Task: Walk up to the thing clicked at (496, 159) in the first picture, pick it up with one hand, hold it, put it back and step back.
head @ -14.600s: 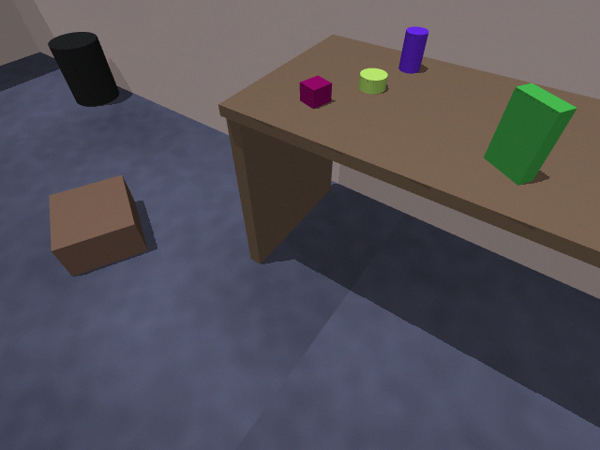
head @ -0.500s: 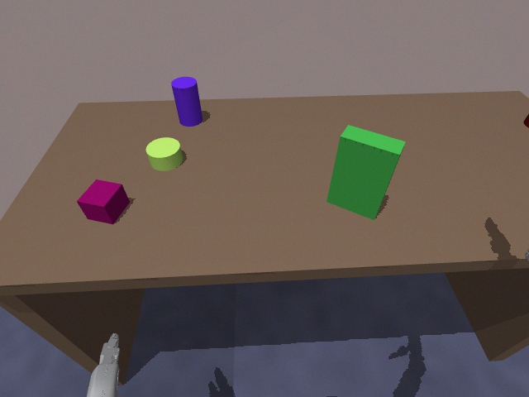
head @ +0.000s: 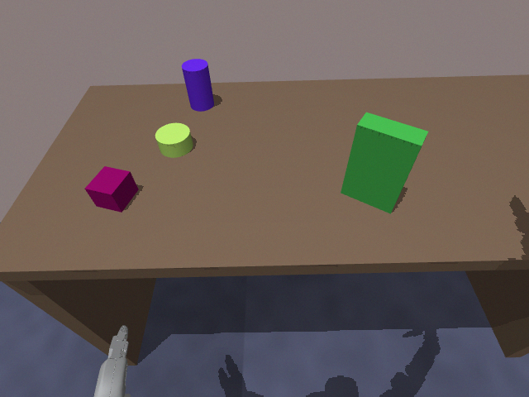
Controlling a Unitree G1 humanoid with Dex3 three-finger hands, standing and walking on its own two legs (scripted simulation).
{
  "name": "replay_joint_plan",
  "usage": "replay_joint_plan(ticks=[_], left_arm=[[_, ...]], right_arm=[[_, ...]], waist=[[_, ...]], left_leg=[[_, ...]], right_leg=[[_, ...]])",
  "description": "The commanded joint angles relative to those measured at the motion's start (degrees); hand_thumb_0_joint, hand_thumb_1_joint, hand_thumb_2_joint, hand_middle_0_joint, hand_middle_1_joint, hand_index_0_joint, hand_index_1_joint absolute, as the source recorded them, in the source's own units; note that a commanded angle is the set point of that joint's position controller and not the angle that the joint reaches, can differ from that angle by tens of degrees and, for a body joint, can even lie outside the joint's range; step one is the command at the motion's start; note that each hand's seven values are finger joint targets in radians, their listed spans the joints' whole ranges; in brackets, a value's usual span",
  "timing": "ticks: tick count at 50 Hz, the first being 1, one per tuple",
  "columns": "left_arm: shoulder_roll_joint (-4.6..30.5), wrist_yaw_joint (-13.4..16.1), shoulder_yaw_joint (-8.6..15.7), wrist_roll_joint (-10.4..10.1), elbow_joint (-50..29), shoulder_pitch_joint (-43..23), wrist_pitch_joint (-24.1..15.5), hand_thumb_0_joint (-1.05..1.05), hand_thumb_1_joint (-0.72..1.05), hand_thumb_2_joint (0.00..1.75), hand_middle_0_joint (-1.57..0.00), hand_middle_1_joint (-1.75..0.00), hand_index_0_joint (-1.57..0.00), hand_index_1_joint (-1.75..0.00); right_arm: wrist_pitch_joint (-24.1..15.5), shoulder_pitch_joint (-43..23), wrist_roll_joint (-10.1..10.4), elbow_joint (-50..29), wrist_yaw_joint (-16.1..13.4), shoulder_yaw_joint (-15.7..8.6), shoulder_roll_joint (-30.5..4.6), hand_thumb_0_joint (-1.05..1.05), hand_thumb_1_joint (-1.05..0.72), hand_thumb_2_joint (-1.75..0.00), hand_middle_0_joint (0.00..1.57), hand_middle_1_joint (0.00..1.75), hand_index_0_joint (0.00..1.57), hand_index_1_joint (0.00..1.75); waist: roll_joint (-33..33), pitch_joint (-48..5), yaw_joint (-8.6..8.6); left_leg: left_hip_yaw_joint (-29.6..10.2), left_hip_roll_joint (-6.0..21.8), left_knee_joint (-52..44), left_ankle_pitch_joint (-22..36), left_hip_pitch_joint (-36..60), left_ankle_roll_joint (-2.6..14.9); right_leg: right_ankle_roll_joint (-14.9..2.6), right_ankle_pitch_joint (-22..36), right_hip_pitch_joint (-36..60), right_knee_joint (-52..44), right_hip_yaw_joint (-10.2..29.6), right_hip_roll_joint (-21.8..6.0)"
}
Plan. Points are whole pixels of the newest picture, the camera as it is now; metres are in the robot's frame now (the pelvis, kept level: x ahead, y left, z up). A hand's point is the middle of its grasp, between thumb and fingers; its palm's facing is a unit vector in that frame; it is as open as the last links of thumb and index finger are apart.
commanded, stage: go down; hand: right
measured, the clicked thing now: (379, 166) +0.50 -0.17 +0.06
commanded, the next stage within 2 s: approach in 1.42 s
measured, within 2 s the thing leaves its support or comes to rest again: neither
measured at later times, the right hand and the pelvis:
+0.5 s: hand out of the picture +0.38 -0.37 +0.19, palm faces +0.18 +0.98 +0.00, open 17.4 cm; pelvis +0.01 +0.00 +0.00, yaw +0 degrees
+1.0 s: hand out of the picture +0.40 -0.38 +0.19, palm faces +0.18 +0.98 +0.01, open 17.5 cm; pelvis +0.00 -0.01 -0.01, yaw +0 degrees
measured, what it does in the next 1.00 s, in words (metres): stands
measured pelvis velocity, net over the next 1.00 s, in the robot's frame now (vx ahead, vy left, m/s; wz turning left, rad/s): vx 0.00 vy -0.01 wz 0.01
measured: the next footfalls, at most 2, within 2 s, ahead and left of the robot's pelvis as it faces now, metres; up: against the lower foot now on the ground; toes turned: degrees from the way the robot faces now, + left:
none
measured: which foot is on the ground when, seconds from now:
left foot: down 0.00-1.00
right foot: down 0.00-1.00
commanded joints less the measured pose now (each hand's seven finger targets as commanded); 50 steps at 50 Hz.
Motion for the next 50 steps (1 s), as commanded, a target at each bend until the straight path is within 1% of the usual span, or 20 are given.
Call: replay_joint_plan(ticks=[1,3,6,7,10,11,16,18,19,21,30,32,35,38,43,45,47,48,49,50], left_arm=[[9.6,1.0,4.6,-0.3,-8.8,-4.6,-3.2,0.0,-0.59,0.08,-0.05,-0.04,-0.03,-0.06],[7.2,0.7,2.5,-0.4,-8.6,-4.5,-3.0,0.0,-0.59,0.08,-0.05,-0.05,-0.03,-0.06],[7.6,0.8,3.0,-0.3,-7.7,-3.5,-2.8,0.0,-0.59,0.08,-0.05,-0.04,-0.03,-0.06],[10.1,0.9,5.0,-0.4,-11.5,-5.8,-3.2,0.0,-0.59,0.08,-0.05,-0.05,-0.03,-0.06],[9.5,0.9,4.6,-0.4,-9.3,-1.1,-2.4,0.0,-0.59,0.08,-0.05,-0.05,-0.03,-0.06],[10.3,0.8,5.7,-0.4,-8.5,-0.8,-2.4,0.0,-0.6,0.08,-0.05,-0.04,-0.03,-0.06],[7.5,0.4,3.5,-0.3,-7.3,-1.9,-2.0,0.0,-0.59,0.08,-0.05,-0.04,-0.03,-0.06],[9.6,0.5,4.7,-0.2,-9.8,-4.2,-2.5,0.0,-0.59,0.08,-0.05,-0.04,-0.03,-0.06],[8.4,0.5,3.1,-0.2,-12.4,-6.1,-2.7,0.0,-0.59,0.08,-0.05,-0.04,-0.03,-0.06],[10.0,0.7,4.7,-0.4,-11.3,-3.5,-2.2,0.0,-0.59,0.08,-0.05,-0.04,-0.03,-0.06],[8.3,0.1,3.5,-0.1,-9.8,-3.0,-2.1,0.0,-0.59,0.08,-0.05,-0.04,-0.03,-0.06],[11.2,0.4,5.9,0.0,-10.7,-3.4,-2.2,0.0,-0.59,0.08,-0.05,-0.04,-0.03,-0.06],[6.9,-0.2,1.9,-0.2,-11.3,-4.6,-2.3,0.0,-0.58,0.07,-0.05,-0.04,-0.03,-0.06],[8.8,0.1,3.1,-0.1,-12.8,-4.6,-2.5,0.0,-0.58,0.07,-0.05,-0.04,-0.03,-0.06],[10.4,0.2,4.6,0.1,-11.5,-0.2,-2.0,0.0,-0.59,0.08,-0.05,-0.04,-0.03,-0.06],[9.0,-0.1,3.0,-0.1,-14.8,-3.1,-2.1,0.0,-0.59,0.08,-0.05,-0.04,-0.03,-0.06],[9.4,0.0,4.5,0.1,-8.1,0.5,-1.6,0.0,-0.6,0.08,-0.05,-0.04,-0.03,-0.06],[8.2,-0.4,2.7,0.0,-10.0,-1.3,-1.7,0.0,-0.59,0.08,-0.05,-0.04,-0.03,-0.06],[9.2,-0.4,3.5,-0.1,-13.6,-4.0,-2.1,0.0,-0.59,0.08,-0.05,-0.04,-0.03,-0.06],[10.8,0.0,5.4,0.2,-12.5,-3.8,-2.0,0.0,-0.6,0.08,-0.05,-0.04,-0.03,-0.06]], right_arm=[[-3.8,-20.6,1.9,-12.1,0.4,-3.7,-23.3,0.0,0.51,-0.01,0.08,0.04,0.07,0.04],[-3.7,-22.1,2.3,-12.3,0.6,-2.6,-21.8,0.0,0.51,-0.01,0.07,0.04,0.07,0.04],[-3.5,-20.6,2.1,-11.0,0.6,-3.0,-23.0,0.0,0.51,-0.02,0.07,0.04,0.07,0.04],[-3.7,-21.8,1.9,-12.4,0.5,-2.9,-23.1,0.0,0.51,-0.02,0.07,0.04,0.07,0.04],[-3.3,-20.6,2.3,-10.6,0.8,-4.0,-23.9,0.0,0.49,-0.02,0.08,0.04,0.07,0.04],[-3.2,-20.4,2.5,-10.7,0.7,-3.9,-23.7,0.0,0.5,-0.02,0.08,0.04,0.07,0.04],[-3.1,-21.3,1.6,-8.4,0.6,-3.3,-23.3,0.0,0.5,-0.02,0.08,0.04,0.07,0.04],[-3.7,-23.6,1.3,-9.6,0.6,-3.5,-25.1,0.0,0.53,-0.02,0.07,0.04,0.07,0.04],[-4.2,-26.2,0.9,-11.5,0.5,-3.5,-26.1,0.0,0.53,-0.02,0.07,0.04,0.07,0.04],[-4.0,-25.2,1.3,-8.2,0.7,-4.2,-26.5,0.0,0.53,-0.02,0.07,0.04,0.07,0.04],[-4.3,-27.7,-0.1,-4.9,1.2,-3.0,-27.7,0.0,0.55,-0.02,0.07,0.04,0.07,0.04],[-4.5,-28.9,-0.3,-4.2,1.1,-3.4,-28.9,0.0,0.55,-0.02,0.07,0.04,0.06,0.04],[-4.8,-29.4,-0.4,-2.8,1.3,-2.2,-27.4,0.0,0.56,-0.02,0.07,0.04,0.06,0.04],[-5.1,-30.3,-0.2,-2.0,1.0,-2.3,-28.2,0.0,0.56,-0.02,0.07,0.04,0.06,0.04],[-5.2,-31.8,-0.8,-2.6,0.6,-3.1,-30.2,0.0,0.55,-0.02,0.07,0.04,0.06,0.04],[-5.2,-32.9,-0.9,-4.4,0.3,-2.5,-29.5,0.0,0.54,-0.02,0.07,0.04,0.07,0.04],[-4.4,-30.0,-1.2,0.3,0.2,-2.1,-28.5,0.0,0.54,-0.02,0.07,0.04,0.07,0.04],[-4.4,-30.0,-0.9,-0.5,0.2,-2.4,-28.5,0.0,0.54,-0.01,0.07,0.04,0.07,0.04],[-4.5,-31.9,-1.1,-2.6,0.0,-1.2,-27.0,0.0,0.54,-0.02,0.07,0.04,0.07,0.04],[-4.6,-32.1,-1.5,-2.0,-0.2,-2.3,-29.2,0.0,0.54,-0.02,0.07,0.04,0.07,0.04]], waist=[[-7.4,-16.1,-0.83],[-8.3,-15.2,-0.37],[-10.3,-15.5,-0.73],[-9.4,-17.7,-0.15],[-9.1,-17.7,0.09],[-9.4,-16.1,0.04],[-9.5,-15.4,0.13],[-9.0,-17.4,0.24],[-9.5,-18.5,0.11],[-7.7,-17.7,0.65],[-9.8,-16.9,0.86],[-7.9,-18.3,1.31],[-9.2,-17.0,0.88],[-8.7,-18.5,1.69],[-10.9,-21.8,1.69],[-11.8,-21.2,1.36],[-12.1,-17.5,1.65],[-12.4,-18.0,1.25],[-11.2,-20.2,1.49],[-10.9,-21.0,1.38]], left_leg=[[0.5,-0.9,-2.0,10.2,9.9,1.64],[0.8,-1.3,-2.0,8.8,8.1,1.83],[1.2,-1.7,-1.5,8.5,7.3,2.24],[1.1,-1.8,-1.2,9.7,7.8,2.12],[1.1,-1.8,-0.8,12.4,8.2,2.09],[1.3,-1.9,-0.7,11.7,7.4,2.12],[0.5,-1.4,-0.6,11.0,6.9,2.17],[0.8,-1.6,-0.2,10.5,7.0,2.21],[0.3,-1.2,-0.3,10.8,7.6,2.07],[0.4,-1.3,-0.2,10.5,7.9,1.93],[0.0,-1.0,0.6,9.9,5.5,2.02],[0.0,-1.1,0.8,9.4,5.9,1.97],[-0.1,-1.2,0.7,6.8,5.0,1.99],[0.1,-1.3,1.0,5.8,4.3,2.02],[0.7,-1.8,2.5,10.7,3.5,2.3],[0.3,-1.5,2.2,10.3,4.0,2.36],[0.6,-1.9,2.0,7.4,1.4,2.63],[0.5,-1.7,1.8,7.4,2.3,2.64],[0.6,-1.9,2.2,7.7,2.3,2.65],[0.6,-1.8,2.5,9.1,3.5,2.59]], right_leg=[[-1.93,14.1,3.1,-4.1,-0.9,2.2],[-1.65,13.5,2.9,-4.2,-0.5,1.8],[-0.84,16.5,3.7,-3.8,-0.1,1.2],[-0.96,17.7,4.7,-3.5,-0.2,1.2],[-0.86,21.7,5.1,-2.4,-0.3,1.3],[-0.86,21.5,4.5,-2.4,-0.2,1.2],[-1.27,18.3,2.2,-1.9,-0.7,1.6],[-1.15,18.4,2.3,-1.9,-0.2,1.3],[-1.41,17.2,2.7,-1.5,-0.7,1.6],[-1.6,16.2,1.4,-1.6,-0.5,1.7],[-1.57,14.9,-0.5,-0.4,-0.7,1.9],[-1.85,13.4,-0.8,-0.6,-0.5,1.8],[-1.73,10.7,-1.9,-0.6,-0.5,1.8],[-1.68,10.0,-1.6,-0.4,-0.2,1.5],[-0.72,20.0,1.9,1.4,0.2,1.1],[-0.99,18.5,1.2,1.6,-0.3,1.5],[-0.66,16.7,0.1,0.7,0.1,1.0],[-0.7,16.2,-0.6,0.9,0.0,1.1],[-0.74,16.8,0.6,0.9,0.3,0.9],[-0.69,18.2,0.4,1.5,0.2,1.0]])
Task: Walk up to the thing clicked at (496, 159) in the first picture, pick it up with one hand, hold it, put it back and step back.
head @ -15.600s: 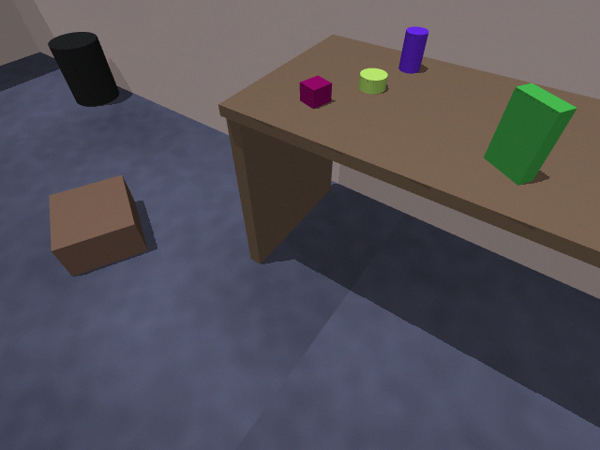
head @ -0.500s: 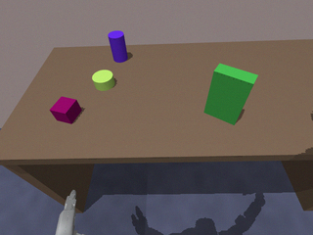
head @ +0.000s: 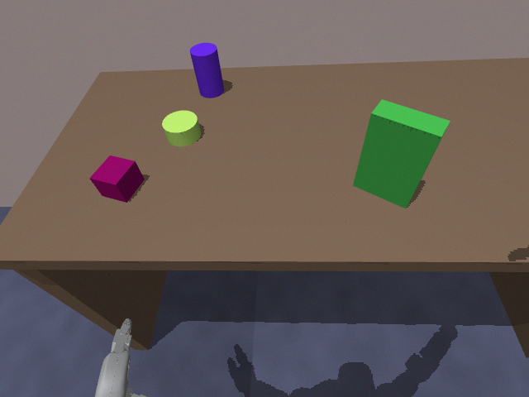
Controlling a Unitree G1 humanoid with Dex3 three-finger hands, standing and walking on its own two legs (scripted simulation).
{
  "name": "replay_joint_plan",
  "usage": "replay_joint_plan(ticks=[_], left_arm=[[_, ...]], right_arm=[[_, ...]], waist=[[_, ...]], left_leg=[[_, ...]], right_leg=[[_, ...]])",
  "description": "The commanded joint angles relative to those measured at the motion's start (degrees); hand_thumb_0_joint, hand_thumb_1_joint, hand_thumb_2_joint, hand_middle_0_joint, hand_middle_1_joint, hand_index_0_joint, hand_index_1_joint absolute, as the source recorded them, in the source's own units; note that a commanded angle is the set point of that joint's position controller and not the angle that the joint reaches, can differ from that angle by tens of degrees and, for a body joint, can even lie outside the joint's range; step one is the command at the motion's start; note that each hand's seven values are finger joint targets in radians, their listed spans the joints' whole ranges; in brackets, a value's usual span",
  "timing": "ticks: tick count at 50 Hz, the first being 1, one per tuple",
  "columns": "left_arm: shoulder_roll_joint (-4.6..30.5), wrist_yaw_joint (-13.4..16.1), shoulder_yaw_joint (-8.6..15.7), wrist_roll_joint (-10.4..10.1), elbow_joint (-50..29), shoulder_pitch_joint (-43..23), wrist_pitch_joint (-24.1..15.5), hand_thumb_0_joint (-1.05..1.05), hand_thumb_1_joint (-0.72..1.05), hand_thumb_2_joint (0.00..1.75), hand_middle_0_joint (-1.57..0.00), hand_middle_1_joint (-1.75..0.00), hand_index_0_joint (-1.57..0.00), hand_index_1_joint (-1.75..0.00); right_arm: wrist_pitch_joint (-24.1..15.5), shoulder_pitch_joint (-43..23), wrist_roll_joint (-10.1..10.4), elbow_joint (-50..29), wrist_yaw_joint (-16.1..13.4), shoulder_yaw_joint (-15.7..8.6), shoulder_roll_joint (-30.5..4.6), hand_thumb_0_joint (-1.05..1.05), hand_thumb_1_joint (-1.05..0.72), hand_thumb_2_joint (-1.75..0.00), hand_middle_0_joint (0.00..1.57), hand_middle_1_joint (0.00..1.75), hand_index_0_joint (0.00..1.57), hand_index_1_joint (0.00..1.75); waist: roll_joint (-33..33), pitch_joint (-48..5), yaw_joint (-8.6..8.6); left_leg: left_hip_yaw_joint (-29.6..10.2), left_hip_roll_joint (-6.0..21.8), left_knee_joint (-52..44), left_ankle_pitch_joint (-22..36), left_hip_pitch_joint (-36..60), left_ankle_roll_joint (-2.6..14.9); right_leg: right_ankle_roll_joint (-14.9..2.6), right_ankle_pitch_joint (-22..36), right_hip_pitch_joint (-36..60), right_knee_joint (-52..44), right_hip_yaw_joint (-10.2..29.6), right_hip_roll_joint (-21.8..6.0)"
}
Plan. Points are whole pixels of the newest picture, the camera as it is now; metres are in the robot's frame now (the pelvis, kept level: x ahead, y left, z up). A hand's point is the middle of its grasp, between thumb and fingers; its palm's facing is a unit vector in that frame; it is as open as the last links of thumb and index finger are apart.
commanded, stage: go down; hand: right
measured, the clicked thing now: (394, 157) +0.50 -0.17 +0.07
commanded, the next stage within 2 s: approach in 0.42 s
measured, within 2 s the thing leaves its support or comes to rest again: neither
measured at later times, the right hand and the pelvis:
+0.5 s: hand out of the picture +0.40 -0.37 +0.19, palm faces +0.19 +0.98 +0.00, open 17.5 cm; pelvis +0.01 +0.00 +0.00, yaw +0 degrees
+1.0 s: hand (475, 168) +0.45 -0.28 +0.10, palm faces +0.09 +0.99 +0.05, open 17.3 cm; pelvis -0.01 +0.00 -0.02, yaw +1 degrees
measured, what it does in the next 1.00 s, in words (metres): stands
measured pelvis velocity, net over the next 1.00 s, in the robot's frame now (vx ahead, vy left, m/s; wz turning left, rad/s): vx -0.01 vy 0.00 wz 0.01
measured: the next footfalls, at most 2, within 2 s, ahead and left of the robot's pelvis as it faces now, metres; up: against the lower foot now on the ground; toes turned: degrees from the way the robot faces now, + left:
none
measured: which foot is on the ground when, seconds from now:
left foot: down 0.00-1.00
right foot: down 0.00-1.00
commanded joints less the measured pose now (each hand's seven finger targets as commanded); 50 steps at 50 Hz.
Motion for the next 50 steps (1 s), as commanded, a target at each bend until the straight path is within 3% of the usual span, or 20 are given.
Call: replay_joint_plan(ticks=[1,2,4,6,9,11,18,22,24,26,31,32,34,37,39,41,46,48,49,50], left_arm=[[10.3,0.8,5.0,-0.1,-7.7,-2.3,-2.7,0.0,-0.6,0.08,-0.05,-0.04,-0.03,-0.06],[9.3,0.7,3.3,-0.3,-10.5,-4.4,-2.8,0.0,-0.59,0.08,-0.05,-0.04,-0.03,-0.06],[9.0,0.7,4.3,-0.2,-7.0,-1.0,-2.3,0.0,-0.59,0.08,-0.05,-0.04,-0.03,-0.06],[11.1,0.6,6.0,-0.4,-9.8,-2.4,-2.4,0.0,-0.59,0.08,-0.05,-0.04,-0.03,-0.06],[10.4,0.5,5.4,-0.4,-10.0,-4.1,-2.5,0.0,-0.59,0.08,-0.05,-0.04,-0.03,-0.06],[8.1,0.1,3.5,-0.6,-8.6,-1.8,-2.2,0.0,-0.59,0.08,-0.05,-0.04,-0.03,-0.06],[10.0,0.1,5.4,-0.8,-11.7,-1.2,-2.2,0.0,-0.59,0.08,-0.05,-0.04,-0.03,-0.06],[8.7,-0.1,4.6,-0.7,-6.0,-1.3,-1.8,0.0,-0.59,0.08,-0.05,-0.04,-0.03,-0.06],[9.9,0.1,4.8,-0.6,-12.1,-5.7,-2.6,0.0,-0.59,0.08,-0.05,-0.04,-0.03,-0.06],[10.0,0.4,4.8,-0.6,-9.7,-2.9,-2.2,0.0,-0.61,0.08,-0.05,-0.03,-0.02,-0.06],[9.8,0.3,5.0,-0.5,-11.0,-3.2,-2.3,0.0,-0.57,0.05,-0.05,-0.05,-0.04,-0.06],[9.6,0.3,5.2,-0.4,-8.5,1.3,-2.0,0.0,-0.58,0.06,-0.05,-0.05,-0.04,-0.06],[8.3,-0.4,3.9,-0.4,-11.9,-0.9,-2.5,0.0,-0.58,0.06,-0.05,-0.05,-0.04,-0.06],[8.0,-0.7,4.3,-0.3,-11.5,0.1,-2.9,0.0,-0.57,0.05,-0.06,-0.05,-0.05,-0.06],[9.1,-1.0,5.5,-0.1,-13.1,1.5,-3.2,0.0,-0.57,0.05,-0.06,-0.05,-0.05,-0.06],[8.5,-1.4,5.1,0.0,-14.5,1.4,-3.5,0.0,-0.57,0.05,-0.06,-0.05,-0.05,-0.06],[8.9,-2.8,6.7,0.6,-16.8,2.7,-2.7,0.0,-0.56,0.05,-0.06,-0.05,-0.05,-0.06],[7.3,-3.8,6.0,0.7,-14.7,5.4,-1.8,0.0,-0.57,0.05,-0.06,-0.06,-0.06,-0.06],[7.2,-4.2,5.2,0.5,-21.2,0.8,-1.8,0.0,-0.57,0.05,-0.06,-0.06,-0.06,-0.06],[9.0,-4.3,7.4,0.7,-22.9,-0.2,-1.6,0.0,-0.56,0.05,-0.06,-0.06,-0.06,-0.06]], right_arm=[[-3.1,-22.2,0.9,-12.8,-0.5,-2.6,-22.8,0.0,0.56,-0.02,0.07,0.04,0.06,0.04],[-3.2,-22.4,1.4,-14.9,-0.4,-2.7,-22.6,0.0,0.55,-0.02,0.07,0.04,0.07,0.04],[-2.8,-22.2,1.3,-12.1,-0.2,-2.5,-22.0,0.0,0.54,-0.02,0.07,0.04,0.06,0.04],[-2.6,-22.0,1.4,-12.3,-0.2,-2.0,-21.5,0.0,0.53,-0.02,0.07,0.04,0.07,0.04],[-2.8,-23.4,1.0,-13.8,-0.5,-2.3,-22.4,0.0,0.53,-0.02,0.07,0.04,0.07,0.04],[-2.3,-21.7,1.0,-10.7,-0.2,-1.9,-21.3,0.0,0.54,-0.03,0.07,0.04,0.06,0.04],[-2.9,-20.8,1.5,-14.7,0.5,-3.5,-23.5,0.0,0.53,-0.03,0.07,0.04,0.07,0.04],[-2.3,-18.3,2.1,-12.4,0.6,-2.6,-20.5,0.0,0.54,-0.03,0.07,0.04,0.06,0.04],[-3.3,-23.0,2.1,-17.7,0.4,-2.9,-21.3,0.0,0.53,-0.03,0.07,0.04,0.07,0.04],[-3.1,-22.5,1.8,-17.5,0.2,-2.9,-22.7,0.0,0.61,-0.03,0.04,0.05,0.05,0.05],[-2.6,-21.4,2.3,-16.2,-0.1,-1.2,-18.7,0.0,0.52,-0.01,0.07,0.03,0.06,0.03],[-1.8,-19.4,2.4,-11.7,-0.3,-0.5,-16.3,0.0,0.52,-0.01,0.07,0.03,0.06,0.03],[-2.2,-19.1,2.6,-12.2,-0.7,2.3,-11.4,0.0,0.51,-0.01,0.07,0.03,0.07,0.03],[-3.4,-19.9,2.2,-12.2,-2.2,4.0,-8.7,0.0,0.52,-0.01,0.07,0.03,0.06,0.03],[-4.6,-20.5,2.4,-12.0,-2.8,5.1,-6.0,0.0,0.51,-0.02,0.07,0.03,0.06,0.03],[-6.4,-22.4,2.6,-14.0,-4.1,5.5,-4.9,0.0,0.5,-0.02,0.07,0.03,0.06,0.03],[-10.8,-26.1,1.3,-16.9,-8.9,4.0,-4.5,0.0,0.44,-0.03,0.07,0.03,0.06,0.03],[-12.0,-23.2,0.7,-15.1,-11.1,2.7,-4.3,0.0,0.49,-0.01,0.07,0.03,0.06,0.03],[-13.1,-25.7,0.6,-20.1,-12.5,2.7,-4.1,0.0,0.49,-0.01,0.07,0.03,0.06,0.03],[-14.0,-27.5,0.2,-22.0,-13.9,1.6,-5.4,0.0,0.49,-0.01,0.07,0.03,0.06,0.03]], waist=[[-10.9,-19.4,-0.82],[-10.3,-19.9,-1.82],[-12.0,-19.4,-0.65],[-10.5,-18.5,-0.15],[-9.4,-18.5,-0.84],[-9.4,-17.5,-0.76],[-10.4,-20.3,-1.18],[-11.7,-16.0,-1.32],[-11.2,-22.6,-1.19],[-12.2,-20.5,-1.02],[-11.1,-18.9,-0.73],[-9.8,-16.6,0.51],[-8.5,-14.3,0.75],[-5.5,-13.0,1.16],[-5.2,-16.1,2.76],[-5.3,-16.6,2.42],[-7.9,-22.6,2.52],[-9.1,-21.3,1.14],[-9.5,-25.4,0.21],[-10.7,-29.7,0.21]], left_leg=[[0.2,-1.0,-2.0,12.8,11.1,2.75],[0.7,-1.3,-1.5,12.8,11.8,2.71],[0.7,-1.6,-1.4,13.3,9.4,2.8],[0.7,-1.6,-2.0,11.8,8.8,2.77],[-0.1,-0.8,-2.3,11.3,11.2,2.52],[0.0,-1.0,-1.9,11.9,10.9,2.55],[0.1,-0.8,-1.1,15.2,12.3,2.49],[0.2,-1.2,-1.5,11.5,8.8,2.84],[0.0,-0.9,-1.0,13.9,11.0,2.7],[0.4,-1.3,-1.0,12.4,9.8,2.76],[0.4,-1.2,-1.4,11.6,9.0,2.58],[0.6,-1.5,-1.5,11.4,7.7,2.6],[0.7,-1.5,-1.8,9.3,6.8,2.47],[0.1,-1.1,-1.3,8.1,5.6,1.91],[-0.3,-0.8,-0.2,10.1,5.5,1.72],[-0.3,-0.7,1.1,11.2,4.7,1.51],[-1.0,-0.6,5.5,12.2,2.3,1.72],[-1.1,-0.7,6.9,10.5,1.7,1.92],[-1.2,-0.7,7.2,10.6,3.4,1.89],[-1.1,-0.8,8.1,11.8,4.8,2.01]], right_leg=[[-0.73,21.6,7.5,-4.8,-0.6,1.9],[-0.57,22.9,7.7,-4.9,-0.3,1.6],[-0.13,26.7,9.8,-4.2,-0.1,1.3],[-0.32,24.6,9.4,-4.8,0.1,1.2],[-1.3,17.8,6.1,-5.3,-0.9,2.1],[-1.14,18.6,6.0,-5.2,-0.8,2.0],[-0.94,23.0,7.7,-4.2,-0.9,2.1],[-0.72,21.3,6.6,-4.9,-0.4,1.7],[-0.82,23.5,9.5,-3.7,-0.5,1.8],[-0.57,23.9,9.6,-4.4,-0.2,1.5],[-0.69,22.4,8.8,-4.3,-0.6,1.6],[-0.59,22.7,8.4,-4.5,-0.5,1.4],[-0.78,19.1,6.8,-5.0,-0.4,1.3],[-1.74,13.1,3.9,-4.5,-1.0,1.9],[-1.7,14.6,5.4,-3.1,-1.1,2.1],[-1.59,15.9,4.6,-1.7,-1.1,2.2],[-1.2,17.7,2.4,2.4,-1.2,2.5],[-0.97,16.4,-0.7,3.4,-1.3,2.6],[-0.92,16.8,-0.1,3.7,-1.2,2.6],[-0.51,19.1,1.3,4.3,-1.2,2.3]])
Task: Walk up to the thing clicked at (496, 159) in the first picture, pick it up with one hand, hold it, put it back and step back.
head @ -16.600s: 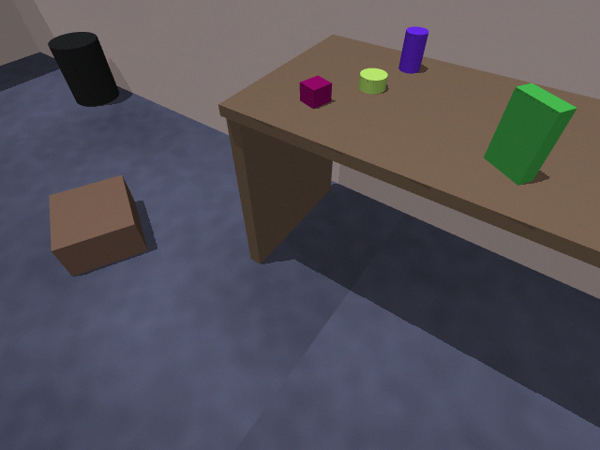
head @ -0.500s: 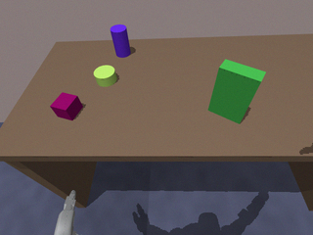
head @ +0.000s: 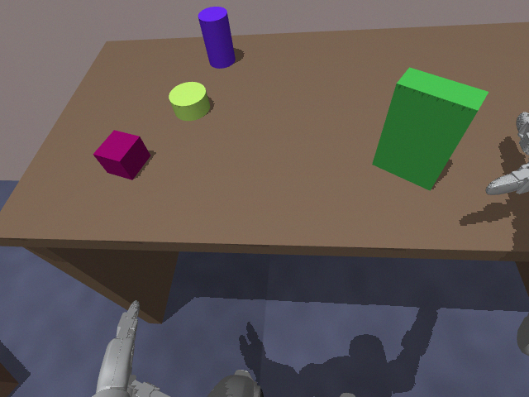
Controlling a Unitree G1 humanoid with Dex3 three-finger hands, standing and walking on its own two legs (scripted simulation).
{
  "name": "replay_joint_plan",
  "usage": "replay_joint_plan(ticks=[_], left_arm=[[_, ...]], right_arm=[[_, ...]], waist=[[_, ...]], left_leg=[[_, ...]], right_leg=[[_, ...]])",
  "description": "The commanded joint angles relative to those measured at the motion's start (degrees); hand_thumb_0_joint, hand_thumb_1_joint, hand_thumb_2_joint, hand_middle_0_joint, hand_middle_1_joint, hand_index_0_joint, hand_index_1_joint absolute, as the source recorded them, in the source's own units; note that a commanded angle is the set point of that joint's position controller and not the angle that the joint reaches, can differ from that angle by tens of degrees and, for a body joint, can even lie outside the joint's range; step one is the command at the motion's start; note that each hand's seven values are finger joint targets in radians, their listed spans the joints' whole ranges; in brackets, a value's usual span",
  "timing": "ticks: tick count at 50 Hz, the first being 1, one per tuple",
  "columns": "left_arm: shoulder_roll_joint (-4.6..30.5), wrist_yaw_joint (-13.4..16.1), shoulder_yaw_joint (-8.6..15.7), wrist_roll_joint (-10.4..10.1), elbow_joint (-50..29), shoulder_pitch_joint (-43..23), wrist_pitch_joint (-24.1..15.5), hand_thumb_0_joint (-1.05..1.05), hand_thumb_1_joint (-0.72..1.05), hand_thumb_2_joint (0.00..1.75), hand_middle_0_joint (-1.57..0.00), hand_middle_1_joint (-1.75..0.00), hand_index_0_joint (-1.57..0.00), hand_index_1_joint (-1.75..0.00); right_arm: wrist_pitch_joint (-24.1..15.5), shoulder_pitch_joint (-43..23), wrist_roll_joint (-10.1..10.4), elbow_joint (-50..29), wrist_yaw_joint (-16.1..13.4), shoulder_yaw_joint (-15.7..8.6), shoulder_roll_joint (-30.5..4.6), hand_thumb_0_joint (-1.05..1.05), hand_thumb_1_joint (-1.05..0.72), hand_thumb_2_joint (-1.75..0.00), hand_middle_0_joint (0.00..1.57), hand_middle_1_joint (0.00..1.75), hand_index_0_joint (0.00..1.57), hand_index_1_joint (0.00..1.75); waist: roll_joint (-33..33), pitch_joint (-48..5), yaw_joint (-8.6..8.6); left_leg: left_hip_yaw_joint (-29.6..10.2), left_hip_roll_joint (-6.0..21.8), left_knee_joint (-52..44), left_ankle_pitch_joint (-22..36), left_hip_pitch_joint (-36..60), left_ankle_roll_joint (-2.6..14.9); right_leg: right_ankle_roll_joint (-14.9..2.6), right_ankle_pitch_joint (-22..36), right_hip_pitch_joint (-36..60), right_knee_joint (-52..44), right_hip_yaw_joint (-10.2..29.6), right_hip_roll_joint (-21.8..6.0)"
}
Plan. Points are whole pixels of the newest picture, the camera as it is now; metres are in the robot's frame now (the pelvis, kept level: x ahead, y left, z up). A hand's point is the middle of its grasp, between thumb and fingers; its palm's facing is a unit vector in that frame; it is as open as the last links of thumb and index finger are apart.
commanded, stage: close in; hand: right
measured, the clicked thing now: (420, 134) +0.50 -0.18 +0.09
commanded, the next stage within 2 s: rest palm in 0.40 s
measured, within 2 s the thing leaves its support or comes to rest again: leaves its support in 1.86 s
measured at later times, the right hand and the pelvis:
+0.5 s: hand (458, 139) +0.47 -0.22 +0.11, palm faces +0.18 +0.98 +0.03, open 17.6 cm; pelvis +0.00 +0.00 -0.01, yaw +1 degrees
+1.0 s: hand (433, 125) +0.50 -0.19 +0.11, palm faces +0.18 +0.98 +0.01, open 14.9 cm; pelvis -0.01 +0.00 -0.01, yaw +1 degrees
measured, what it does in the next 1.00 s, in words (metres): stands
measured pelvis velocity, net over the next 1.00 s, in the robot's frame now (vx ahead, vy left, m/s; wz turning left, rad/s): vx -0.01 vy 0.00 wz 0.02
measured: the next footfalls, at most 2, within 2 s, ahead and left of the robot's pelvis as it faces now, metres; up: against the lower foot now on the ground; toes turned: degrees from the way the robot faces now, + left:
none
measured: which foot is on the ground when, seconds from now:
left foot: down 0.00-1.00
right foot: down 0.00-1.00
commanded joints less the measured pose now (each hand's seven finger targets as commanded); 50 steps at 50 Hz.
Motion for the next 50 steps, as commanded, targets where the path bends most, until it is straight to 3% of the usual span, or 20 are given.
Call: replay_joint_plan(ticks=[1,4,6,7,10,12,13,16,18,19,21,23,29,33,34,36,38,42,47,50], left_arm=[[9.9,-0.5,6.2,0.0,-14.1,-2.0,-1.7,0.0,-0.56,0.05,-0.06,-0.06,-0.06,-0.06],[5.9,-2.1,3.9,-0.2,-10.9,4.1,0.6,0.0,-0.57,0.05,-0.06,-0.06,-0.06,-0.06],[9.1,-2.0,6.0,-0.4,-21.7,-4.9,0.1,0.0,-0.58,0.06,-0.06,-0.05,-0.05,-0.06],[9.6,-1.9,7.6,-0.1,-15.2,0.8,1.0,0.0,-0.58,0.06,-0.06,-0.05,-0.05,-0.06],[7.8,-3.0,7.2,-0.5,-13.5,3.4,2.3,0.0,-0.58,0.06,-0.06,-0.06,-0.05,-0.06],[10.3,-3.0,8.8,-0.5,-20.8,-3.5,1.9,0.0,-0.59,0.06,-0.06,-0.05,-0.05,-0.06],[8.8,-3.2,8.6,-0.4,-18.1,0.2,2.1,0.0,-0.58,0.06,-0.06,-0.05,-0.05,-0.06],[6.8,-4.0,8.0,-1.1,-14.5,5.4,3.0,0.0,-0.57,0.05,-0.06,-0.06,-0.05,-0.06],[6.3,-4.4,6.8,-0.9,-21.3,0.0,2.4,0.0,-0.56,0.05,-0.06,-0.05,-0.05,-0.06],[7.8,-4.1,9.2,-0.8,-19.5,2.5,2.5,0.0,-0.56,0.05,-0.06,-0.05,-0.05,-0.06],[7.6,-4.6,9.7,-0.9,-17.2,7.8,3.0,0.0,-0.55,0.04,-0.06,-0.06,-0.06,-0.06],[6.5,-4.9,8.5,-1.0,-19.6,5.1,2.8,0.0,-0.56,0.05,-0.05,-0.05,-0.05,-0.06],[8.3,-4.9,10.3,-0.7,-23.0,2.5,2.6,0.0,-0.61,0.1,-0.06,-0.04,-0.03,-0.07],[5.4,-5.4,7.8,-0.7,-20.4,4.5,3.2,0.0,-0.61,0.1,-0.05,-0.04,-0.03,-0.07],[7.5,-5.2,9.9,-0.6,-21.0,3.8,3.2,0.0,-0.61,0.09,-0.05,-0.04,-0.03,-0.07],[6.8,-5.3,9.0,-0.3,-22.0,3.0,3.0,0.0,-0.61,0.09,-0.05,-0.04,-0.03,-0.07],[6.7,-5.6,8.9,-0.3,-19.2,5.7,3.3,0.0,-0.61,0.09,-0.05,-0.04,-0.03,-0.07],[7.2,-5.5,8.7,0.1,-22.8,3.1,3.0,0.0,-0.58,0.06,-0.05,-0.05,-0.04,-0.06],[8.8,-5.2,9.9,0.1,-26.1,3.0,2.5,0.0,-0.57,0.06,-0.05,-0.05,-0.04,-0.06],[6.0,-5.8,8.0,0.0,-23.5,6.2,2.6,0.0,-0.57,0.07,-0.05,-0.05,-0.05,-0.06]], right_arm=[[-7.3,-27.8,0.3,-19.9,-5.7,-4.6,-19.8,0.0,0.53,-0.01,0.06,0.03,0.06,0.03],[-6.8,-22.1,-0.8,-16.6,-8.8,-2.4,-13.5,0.0,0.52,-0.01,0.06,0.03,0.05,0.03],[-8.2,-29.5,-1.5,-27.0,-11.3,-3.0,-15.5,0.0,0.53,-0.02,0.06,0.03,0.05,0.03],[-7.9,-26.7,-2.1,-23.2,-12.3,-3.4,-15.5,0.0,0.51,-0.02,0.06,0.04,0.05,0.04],[-6.1,-18.8,-2.1,-14.6,-13.7,1.0,-4.9,0.0,0.51,-0.03,0.06,0.04,0.05,0.04],[-7.2,-25.8,-2.5,-22.5,-14.7,0.9,-7.2,0.0,0.53,-0.03,0.05,0.04,0.05,0.04],[-6.9,-25.2,-3.1,-20.5,-14.8,1.9,-5.5,0.0,0.55,-0.03,0.05,0.04,0.05,0.04],[-5.7,-17.5,-2.7,-11.3,-14.9,2.7,-0.9,0.0,0.56,-0.03,0.04,0.04,0.04,0.04],[-7.0,-26.7,-2.9,-18.8,-15.5,2.5,-3.0,0.0,0.57,-0.03,0.05,0.04,0.05,0.04],[-7.0,-26.8,-3.4,-18.8,-15.8,2.7,-3.3,0.0,0.57,-0.03,0.04,0.05,0.04,0.05],[-6.6,-24.8,-3.5,-17.0,-16.1,3.3,-2.1,0.0,0.57,-0.03,0.04,0.05,0.04,0.05],[-6.7,-26.8,-3.6,-18.3,-16.5,4.0,-1.2,0.0,0.58,-0.03,0.04,0.05,0.04,0.05],[-6.9,-31.2,-4.8,-19.6,-18.6,4.5,-1.4,0.0,0.52,-0.08,0.04,0.07,0.04,0.07],[-6.6,-31.1,-5.4,-15.7,-19.6,4.8,-0.7,0.0,0.51,-0.13,0.08,0.12,0.09,0.12],[-6.7,-31.1,-5.4,-15.0,-19.8,4.2,-1.2,0.0,0.5,-0.14,0.09,0.13,0.09,0.13],[-7.2,-33.3,-5.9,-16.9,-20.3,4.9,-1.0,0.0,0.49,-0.16,0.12,0.15,0.12,0.15],[-7.0,-30.0,-5.8,-11.2,-20.4,4.4,0.1,0.0,0.49,-0.17,0.19,0.2,0.2,0.2],[-8.4,-34.1,-6.4,-11.6,-20.7,3.7,-2.3,0.0,0.47,-0.24,0.5,0.39,0.51,0.39],[-9.2,-37.5,-6.8,-11.4,-20.4,3.0,-4.7,0.0,0.43,-0.31,0.68,0.51,0.68,0.51],[-9.2,-35.6,-6.6,-6.7,-19.7,5.1,-0.5,0.0,0.36,-0.36,0.82,0.61,0.83,0.61]], waist=[[-12.9,-30.3,-2.57],[-13.7,-26.9,-3.36],[-13.7,-36.7,-3.34],[-14.2,-33.6,-3.12],[-9.3,-23.5,-1.55],[-9.3,-28.9,-1.5],[-9.6,-28.2,-1.1],[-3.2,-17.5,-0.54],[-4.4,-22.2,-0.32],[-4.4,-24.1,0.05],[-5.3,-20.7,0.39],[-5.7,-22.6,0.07],[-6.7,-27.1,0.25],[-7.5,-23.4,-0.38],[-6.9,-24.6,0.38],[-7.7,-26.1,-0.3],[-6.8,-21.3,-0.13],[-5.1,-24.2,0.95],[-4.3,-27.1,2.45],[-6.4,-22.3,3.04]], left_leg=[[0.2,-1.6,-0.7,14.5,13.7,2.11],[0.4,-2.0,-0.5,13.9,14.0,2.46],[0.2,-1.7,0.3,17.1,17.6,2.42],[0.5,-1.9,0.5,17.8,16.1,2.51],[1.0,-2.3,-0.9,14.8,12.6,2.49],[0.9,-2.1,-0.5,15.9,13.9,2.38],[0.7,-2.0,-0.2,16.6,13.5,2.34],[0.5,-1.7,-1.5,12.1,12.1,1.85],[-0.2,-1.3,-1.4,11.3,13.4,1.51],[-0.2,-1.4,-0.9,11.9,13.3,1.51],[-0.3,-1.2,-0.7,12.8,12.1,1.56],[-0.1,-1.3,-0.2,14.3,11.8,1.58],[-0.2,-1.2,0.2,13.6,12.8,1.72],[-0.5,-1.1,-0.6,11.4,12.0,1.66],[-0.4,-1.1,-0.6,11.3,12.8,1.69],[-0.4,-1.3,-0.4,11.6,13.1,1.71],[0.3,-1.7,0.0,10.7,10.3,1.9],[0.1,-1.7,0.1,9.4,10.8,1.6],[-0.6,-1.5,0.5,11.1,12.4,1.25],[0.0,-1.9,0.8,8.9,6.8,1.6]], right_leg=[[-0.27,23.3,11.1,-3.2,-0.5,1.7],[0.02,24.3,9.1,-3.4,-0.6,1.7],[0.12,27.5,12.3,-2.6,-0.7,1.2],[0.29,29.0,12.2,-2.3,-0.7,1.2],[-0.01,25.7,9.5,-3.7,-0.5,0.9],[-0.11,26.8,11.4,-3.5,-0.5,0.5],[-0.22,26.8,11.4,-3.1,-0.9,0.7],[-1.39,17.3,4.5,-4.5,-1.3,1.1],[-1.68,15.0,5.3,-4.5,-1.6,1.1],[-1.65,15.3,6.7,-4.1,-1.7,1.3],[-1.6,15.9,6.2,-3.9,-2.0,1.7],[-1.36,18.7,7.6,-3.2,-1.8,1.5],[-1.22,17.6,8.6,-2.8,-1.6,1.6],[-1.39,14.7,5.7,-3.2,-2.0,1.8],[-1.37,14.2,5.5,-3.4,-1.9,1.7],[-1.23,14.9,6.6,-3.3,-2.1,1.6],[-0.95,15.5,5.0,-3.7,-1.3,1.3],[-1.38,12.9,4.2,-3.2,-1.4,1.1],[-1.85,12.9,3.5,-1.9,-1.7,1.3],[-1.46,12.1,3.4,-1.9,-1.3,1.1]])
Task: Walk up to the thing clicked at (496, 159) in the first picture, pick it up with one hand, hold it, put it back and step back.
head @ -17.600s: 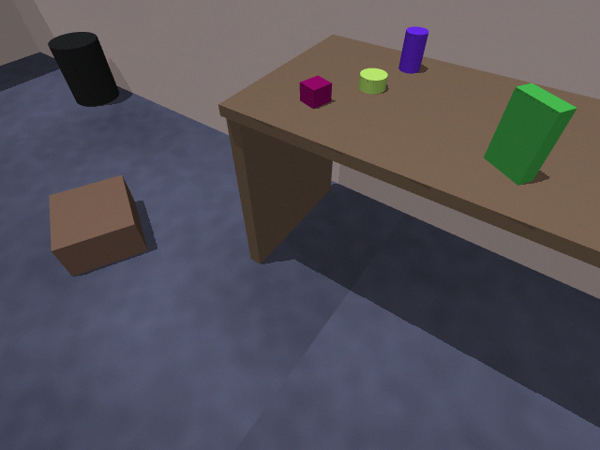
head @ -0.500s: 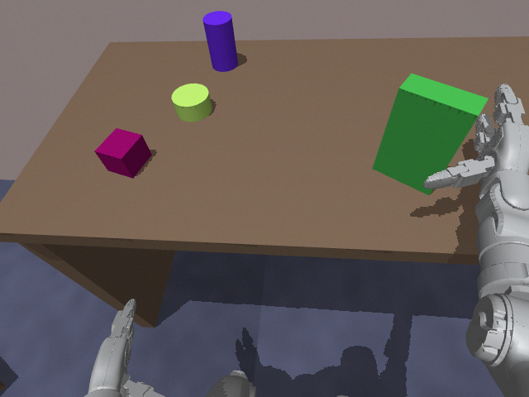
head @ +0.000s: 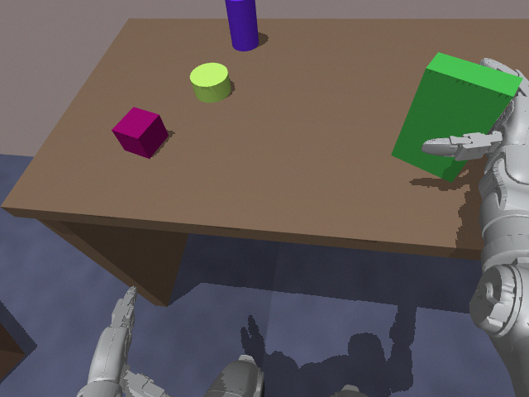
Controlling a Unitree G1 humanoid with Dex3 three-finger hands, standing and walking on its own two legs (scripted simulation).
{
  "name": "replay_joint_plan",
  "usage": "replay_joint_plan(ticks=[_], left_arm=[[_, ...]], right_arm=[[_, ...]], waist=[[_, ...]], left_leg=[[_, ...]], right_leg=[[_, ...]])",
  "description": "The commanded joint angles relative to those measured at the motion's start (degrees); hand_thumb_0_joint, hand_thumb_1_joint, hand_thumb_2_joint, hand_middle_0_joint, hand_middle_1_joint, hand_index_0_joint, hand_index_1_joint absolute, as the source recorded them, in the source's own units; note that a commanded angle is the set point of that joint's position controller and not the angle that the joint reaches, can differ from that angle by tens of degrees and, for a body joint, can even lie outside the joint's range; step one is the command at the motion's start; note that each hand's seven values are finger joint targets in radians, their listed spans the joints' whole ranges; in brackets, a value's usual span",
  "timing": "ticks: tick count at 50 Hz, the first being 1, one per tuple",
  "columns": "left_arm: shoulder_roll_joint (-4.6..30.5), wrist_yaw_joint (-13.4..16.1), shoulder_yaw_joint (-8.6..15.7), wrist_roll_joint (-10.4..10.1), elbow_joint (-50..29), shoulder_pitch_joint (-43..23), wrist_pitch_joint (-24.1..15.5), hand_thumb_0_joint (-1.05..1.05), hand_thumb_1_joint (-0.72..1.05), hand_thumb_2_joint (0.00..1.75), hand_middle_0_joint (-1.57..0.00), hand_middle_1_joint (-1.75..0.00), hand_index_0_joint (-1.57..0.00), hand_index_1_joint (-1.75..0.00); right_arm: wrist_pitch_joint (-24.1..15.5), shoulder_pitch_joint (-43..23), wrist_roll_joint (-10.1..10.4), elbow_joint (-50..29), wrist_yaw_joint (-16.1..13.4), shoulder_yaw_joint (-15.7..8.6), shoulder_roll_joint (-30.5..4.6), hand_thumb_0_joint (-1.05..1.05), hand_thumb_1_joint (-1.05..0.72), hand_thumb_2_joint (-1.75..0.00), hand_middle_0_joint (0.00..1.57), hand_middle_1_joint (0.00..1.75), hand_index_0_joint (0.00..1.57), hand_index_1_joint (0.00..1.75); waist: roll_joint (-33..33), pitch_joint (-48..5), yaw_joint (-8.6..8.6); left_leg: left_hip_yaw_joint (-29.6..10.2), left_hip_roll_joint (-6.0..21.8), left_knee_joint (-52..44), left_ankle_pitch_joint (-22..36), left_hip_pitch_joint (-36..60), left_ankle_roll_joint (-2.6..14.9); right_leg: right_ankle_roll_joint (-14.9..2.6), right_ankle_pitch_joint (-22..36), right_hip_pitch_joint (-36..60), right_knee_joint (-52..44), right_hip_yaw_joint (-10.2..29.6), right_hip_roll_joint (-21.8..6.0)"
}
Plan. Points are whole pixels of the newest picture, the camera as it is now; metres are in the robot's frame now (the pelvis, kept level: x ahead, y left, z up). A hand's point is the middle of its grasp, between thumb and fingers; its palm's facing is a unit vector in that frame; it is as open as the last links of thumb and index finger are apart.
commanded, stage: close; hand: right
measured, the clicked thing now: (445, 123) +0.52 -0.18 +0.10
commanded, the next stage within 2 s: settle in 0.56 s
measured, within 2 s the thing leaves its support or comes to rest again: leaves its support in 0.86 s
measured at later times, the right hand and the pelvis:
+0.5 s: hand (466, 124) +0.51 -0.20 +0.12, palm faces +0.19 +0.98 +0.02, open 8.5 cm; pelvis +0.01 +0.00 +0.00, yaw +0 degrees
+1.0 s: hand (481, 116) +0.49 -0.21 +0.15, palm faces +0.20 +0.98 +0.00, open 8.9 cm; pelvis +0.01 +0.00 +0.01, yaw +0 degrees
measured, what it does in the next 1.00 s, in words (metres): stands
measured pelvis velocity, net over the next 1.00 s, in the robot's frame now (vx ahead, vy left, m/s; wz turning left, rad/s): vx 0.01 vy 0.00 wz -0.01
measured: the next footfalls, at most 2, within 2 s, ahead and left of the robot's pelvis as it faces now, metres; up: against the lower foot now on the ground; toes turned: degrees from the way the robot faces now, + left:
none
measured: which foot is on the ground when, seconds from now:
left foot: down 0.00-1.00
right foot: down 0.00-1.00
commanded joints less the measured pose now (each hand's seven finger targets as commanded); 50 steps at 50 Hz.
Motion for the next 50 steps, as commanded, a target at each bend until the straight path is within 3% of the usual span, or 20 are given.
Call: replay_joint_plan(ticks=[1,9,10,13,16,18,19,21,23,26,29,32,34,37,39,41,43,45,47,50], left_arm=[[8.3,0.4,4.8,-0.3,-9.1,1.7,-3.6,0.0,-0.57,0.06,-0.05,-0.05,-0.04,-0.06],[9.2,0.6,5.6,-0.3,-10.6,-0.7,-3.2,0.0,-0.58,0.07,-0.05,-0.05,-0.04,-0.05],[7.6,0.5,3.7,-0.4,-11.3,-0.8,-3.2,0.0,-0.58,0.07,-0.05,-0.05,-0.04,-0.06],[9.6,0.6,6.0,-0.5,-9.1,1.1,-2.8,0.0,-0.58,0.07,-0.05,-0.05,-0.04,-0.06],[8.6,0.3,5.1,0.0,-10.5,-0.3,-3.0,0.0,-0.57,0.06,-0.05,-0.05,-0.04,-0.05],[8.8,0.1,5.7,-0.5,-4.4,5.4,-2.3,0.0,-0.57,0.06,-0.05,-0.05,-0.04,-0.05],[7.9,-0.1,4.1,-0.7,-10.2,0.0,-2.6,0.0,-0.55,0.06,-0.05,-0.05,-0.04,-0.05],[9.9,0.3,6.4,-0.5,-10.1,-1.0,-2.5,0.0,-0.56,0.06,-0.04,-0.05,-0.04,-0.05],[10.4,0.3,7.5,-0.5,-7.4,2.9,-2.0,0.0,-0.54,0.05,-0.04,-0.05,-0.05,-0.05],[8.3,0.0,5.1,-0.9,-9.2,-1.2,-1.9,0.0,-0.54,0.05,-0.04,-0.05,-0.04,-0.05],[10.9,0.5,8.4,-1.1,-7.3,0.1,-1.7,0.0,-0.54,0.05,-0.05,-0.05,-0.05,-0.05],[7.4,0.8,4.8,-1.3,-7.8,-1.8,-2.1,0.0,-0.54,0.05,-0.05,-0.05,-0.05,-0.05],[8.4,1.1,5.4,-1.2,-6.3,-0.8,-2.2,0.0,-0.57,0.07,-0.06,-0.06,-0.06,-0.06],[9.5,1.3,6.5,-1.1,-7.2,0.2,-2.4,0.0,-0.56,0.06,-0.06,-0.06,-0.06,-0.06],[7.0,0.7,4.4,-1.1,-2.4,4.3,-1.8,0.0,-0.56,0.06,-0.06,-0.06,-0.05,-0.06],[9.9,1.1,6.9,-1.3,-6.8,-1.3,-2.4,0.0,-0.56,0.06,-0.06,-0.06,-0.05,-0.06],[10.4,1.4,7.5,-1.0,-4.1,-0.9,-2.2,0.0,-0.56,0.06,-0.06,-0.06,-0.06,-0.06],[8.9,1.2,6.3,-1.3,-3.2,-1.2,-2.3,0.0,-0.55,0.06,-0.06,-0.06,-0.05,-0.06],[9.9,1.6,6.1,-1.4,-8.1,-6.3,-2.8,0.0,-0.56,0.06,-0.06,-0.05,-0.05,-0.06],[8.9,1.8,5.7,-1.7,-2.8,-1.8,-2.3,0.0,-0.55,0.06,-0.06,-0.06,-0.05,-0.06]], right_arm=[[-4.3,-27.3,0.3,-10.4,0.8,-0.2,-13.2,0.0,0.37,-0.37,0.85,0.63,0.86,0.63],[-4.2,-28.1,0.4,-16.1,0.2,-1.0,-14.4,0.0,0.19,-0.58,1.02,0.83,1.03,0.83],[-4.1,-28.1,0.5,-15.7,0.3,-0.4,-13.3,0.0,0.12,-0.62,1.06,0.87,1.07,0.87],[-3.8,-24.0,0.8,-11.5,0.4,-0.7,-12.6,0.0,0.0,-0.71,1.13,0.94,1.13,0.95],[-4.8,-27.2,0.5,-16.8,0.9,1.0,-11.3,0.0,-0.11,-0.82,1.21,1.05,1.21,1.05],[-3.4,-16.9,1.3,-9.1,1.6,-0.1,-9.6,0.0,-0.22,-0.89,1.27,1.12,1.27,1.12],[-3.9,-18.6,1.7,-12.6,1.6,-0.1,-10.1,0.0,-0.22,-0.95,1.27,1.16,1.27,1.16],[-4.7,-22.3,1.4,-17.1,1.3,-1.6,-13.2,0.0,-0.27,-1.02,1.33,1.23,1.34,1.23],[-3.8,-17.8,1.7,-15.0,1.2,-1.1,-10.8,0.0,-0.34,-1.11,1.36,1.3,1.37,1.31],[-4.0,-18.3,2.0,-19.7,1.3,-1.3,-11.3,0.0,-0.35,-1.13,1.39,1.33,1.4,1.34],[-3.5,-17.3,2.2,-20.3,1.2,-0.1,-10.0,0.0,-0.35,-1.14,1.39,1.34,1.4,1.35],[-3.5,-19.8,2.6,-20.2,1.4,0.8,-8.8,0.0,-0.33,-1.13,1.43,1.35,1.45,1.35],[-3.5,-18.9,2.4,-18.0,1.2,-0.5,-10.7,0.0,-0.29,-1.21,1.35,1.36,1.36,1.36],[-3.9,-20.7,2.1,-20.9,1.7,0.4,-11.6,0.0,-0.29,-1.23,1.27,1.35,1.3,1.36],[-3.1,-19.2,2.5,-20.0,2.4,1.0,-10.6,0.0,-0.31,-1.25,1.28,1.37,1.31,1.37],[-3.3,-23.3,2.9,-24.1,2.2,0.2,-12.4,0.0,-0.3,-1.25,1.29,1.38,1.32,1.38],[-2.8,-24.3,2.8,-23.6,1.6,-0.1,-12.9,0.0,-0.33,-1.27,1.3,1.39,1.33,1.4],[-1.7,-20.6,3.1,-19.5,1.7,1.2,-9.7,0.0,-0.31,-1.28,1.3,1.4,1.33,1.4],[-2.0,-25.2,2.7,-25.0,1.2,0.1,-13.4,0.0,-0.29,-1.3,1.3,1.42,1.34,1.42],[-0.2,-20.4,2.9,-17.8,1.4,2.1,-9.5,0.0,-0.27,-1.28,1.3,1.41,1.34,1.41]], waist=[[-6.6,-24.6,0.43],[-6.4,-30.0,-0.73],[-6.7,-29.0,-1.01],[-5.7,-24.9,-0.06],[-8.4,-30.9,-0.45],[-5.8,-24.0,-1.12],[-4.7,-25.4,-1.11],[-5.4,-28.8,-1.18],[-4.9,-25.5,-1.42],[-4.8,-27.3,-2.79],[-5.7,-25.9,-2.09],[-3.3,-24.5,-1.46],[-3.5,-22.5,-1.1],[-6.5,-27.0,-1.28],[-8.8,-23.3,-2.24],[-7.4,-28.3,-1.68],[-7.7,-25.7,-2.02],[-7.1,-23.0,-2.26],[-5.5,-28.6,-3.21],[-3.6,-21.6,-2.68]], left_leg=[[1.0,-1.2,-4.7,11.0,13.2,1.54],[1.1,-1.1,-4.0,15.4,19.3,1.68],[1.3,-1.3,-4.2,15.0,18.0,1.72],[1.9,-1.7,-4.2,15.4,14.7,1.99],[1.6,-1.5,-3.4,17.7,16.4,2.11],[1.8,-1.5,-3.8,17.2,16.3,2.21],[1.5,-1.3,-4.0,17.8,18.2,1.98],[1.5,-1.2,-3.6,18.6,19.5,1.87],[1.4,-1.1,-4.2,17.9,18.9,1.84],[1.5,-1.0,-4.2,18.6,20.9,1.91],[1.7,-1.1,-4.7,16.6,18.7,2.04],[1.4,-0.9,-5.5,16.6,19.6,1.64],[1.0,-0.7,-6.1,14.4,18.0,1.58],[1.0,-0.7,-5.9,17.8,19.6,1.69],[1.3,-0.8,-6.0,17.4,18.3,1.97],[1.6,-0.9,-6.1,17.8,19.5,1.92],[1.9,-1.1,-6.7,15.2,18.4,1.92],[2.0,-1.0,-7.7,14.1,18.8,1.89],[1.5,-0.6,-7.8,16.2,23.3,1.69],[1.5,-0.7,-9.6,13.1,21.8,1.39]], right_leg=[[-1.45,14.7,9.1,-6.4,-0.3,1.6],[-1.34,17.4,8.3,-6.2,-0.7,2.0],[-1.26,18.1,9.2,-6.3,-0.6,1.8],[-0.91,21.4,9.8,-6.5,0.2,1.5],[-0.62,24.8,13.8,-5.6,-0.3,1.4],[-0.76,22.9,9.6,-6.4,-0.4,1.8],[-0.97,22.2,8.5,-6.4,-0.5,1.9],[-1.02,22.4,9.8,-6.5,-0.6,1.8],[-1.16,21.0,9.3,-6.8,-1.0,2.2],[-1.03,22.4,9.6,-7.2,-0.7,2.0],[-0.87,21.8,11.9,-8.1,-0.4,1.8],[-1.45,19.6,10.6,-8.0,-0.7,1.9],[-1.66,17.1,9.9,-8.4,-0.6,1.9],[-1.26,22.0,14.3,-8.1,-0.9,2.1],[-0.83,23.5,13.7,-8.5,-0.9,2.2],[-0.78,24.0,16.2,-8.9,-0.3,1.8],[-0.86,20.9,15.4,-9.7,-0.3,1.8],[-0.86,19.7,15.0,-10.6,-0.3,1.9],[-1.14,20.0,14.7,-10.7,-0.6,2.1],[-1.55,15.9,13.5,-12.1,-0.9,2.2]])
